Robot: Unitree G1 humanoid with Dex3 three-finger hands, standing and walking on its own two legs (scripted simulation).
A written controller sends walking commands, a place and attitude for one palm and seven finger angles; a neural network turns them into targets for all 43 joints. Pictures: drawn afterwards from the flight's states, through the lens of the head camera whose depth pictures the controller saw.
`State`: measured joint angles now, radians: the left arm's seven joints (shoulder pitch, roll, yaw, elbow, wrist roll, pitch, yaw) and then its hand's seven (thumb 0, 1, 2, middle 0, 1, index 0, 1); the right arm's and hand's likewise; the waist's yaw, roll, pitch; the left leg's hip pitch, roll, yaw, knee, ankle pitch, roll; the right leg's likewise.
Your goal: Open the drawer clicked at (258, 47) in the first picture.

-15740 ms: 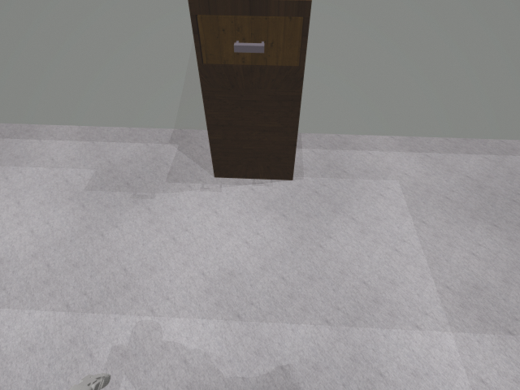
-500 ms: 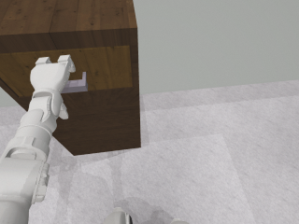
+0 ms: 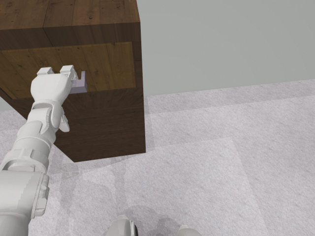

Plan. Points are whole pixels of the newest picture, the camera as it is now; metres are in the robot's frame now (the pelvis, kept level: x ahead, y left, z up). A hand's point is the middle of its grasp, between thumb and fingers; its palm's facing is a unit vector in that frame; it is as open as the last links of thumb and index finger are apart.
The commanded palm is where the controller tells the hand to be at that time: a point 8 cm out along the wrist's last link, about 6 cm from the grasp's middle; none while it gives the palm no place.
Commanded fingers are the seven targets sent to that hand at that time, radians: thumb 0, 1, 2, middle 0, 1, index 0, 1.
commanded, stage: lower the fingers behind the handle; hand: left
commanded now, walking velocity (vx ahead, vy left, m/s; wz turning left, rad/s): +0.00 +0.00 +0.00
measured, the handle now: (65, 81) +0.53 +0.25 +0.03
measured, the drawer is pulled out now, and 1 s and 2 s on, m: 0.00 0.00 0.03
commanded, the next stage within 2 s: close the thumb around the handle in 0.52 s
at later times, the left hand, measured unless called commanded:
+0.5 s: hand (64, 99) +0.48 +0.24 +0.02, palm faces -0.07 -0.04 -1.00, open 13.8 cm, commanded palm +0.47 +0.24 +0.07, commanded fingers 0.00 -0.50 0.30 -0.30 -1.20 -0.30 -1.20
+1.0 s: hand (65, 98) +0.48 +0.24 +0.02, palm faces -0.07 -0.04 -1.00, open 9.8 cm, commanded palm +0.46 +0.23 +0.07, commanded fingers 0.00 0.62 0.78 -0.38 -1.32 -0.38 -1.32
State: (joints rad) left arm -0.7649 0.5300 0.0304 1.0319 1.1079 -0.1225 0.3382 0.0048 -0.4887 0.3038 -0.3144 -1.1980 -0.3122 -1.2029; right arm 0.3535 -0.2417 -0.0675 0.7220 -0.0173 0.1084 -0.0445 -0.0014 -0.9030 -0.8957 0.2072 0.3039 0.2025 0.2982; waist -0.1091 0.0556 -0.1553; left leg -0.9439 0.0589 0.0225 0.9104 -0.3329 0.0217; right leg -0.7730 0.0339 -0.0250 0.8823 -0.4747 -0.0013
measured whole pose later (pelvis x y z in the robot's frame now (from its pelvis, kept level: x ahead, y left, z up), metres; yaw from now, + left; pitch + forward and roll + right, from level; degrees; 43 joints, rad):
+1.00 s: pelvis +0.01 +0.00 +0.00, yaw -1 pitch +21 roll -3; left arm -0.78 0.50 0.01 1.07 1.09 -0.01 0.32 0.00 0.10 0.56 -0.36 -1.26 -0.36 -1.26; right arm 0.35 -0.24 -0.06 0.73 -0.02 0.12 -0.04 0.00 -0.90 -0.90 0.21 0.30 0.20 0.30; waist -0.12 0.06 -0.17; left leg -0.93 0.06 0.03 0.90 -0.34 0.03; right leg -0.76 0.04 -0.01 0.86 -0.47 0.00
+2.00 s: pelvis +0.03 +0.01 +0.01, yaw -2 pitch +18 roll -2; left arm -0.48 0.43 0.01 0.80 1.06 -0.02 0.37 0.01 0.67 0.78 -0.29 -1.35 -0.38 -1.35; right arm 0.30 -0.23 -0.08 0.69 0.00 0.15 -0.02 0.00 -0.90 -0.90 0.21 0.30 0.20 0.30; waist -0.08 0.06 -0.18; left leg -0.81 0.06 0.07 0.86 -0.37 0.03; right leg -0.65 0.03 0.03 0.80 -0.48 0.01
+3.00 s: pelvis +0.02 +0.00 +0.02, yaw -2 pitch +14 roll -1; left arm -0.13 0.39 -0.01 0.49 1.02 -0.01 0.41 0.02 0.67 0.79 -0.27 -1.35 -0.39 -1.33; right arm 0.27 -0.24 -0.08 0.69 0.01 0.13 -0.03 0.00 -0.91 -0.90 0.20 0.30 0.20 0.30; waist -0.05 0.06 -0.16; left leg -0.71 0.06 0.07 0.82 -0.34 0.02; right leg -0.56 0.04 0.03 0.79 -0.46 0.00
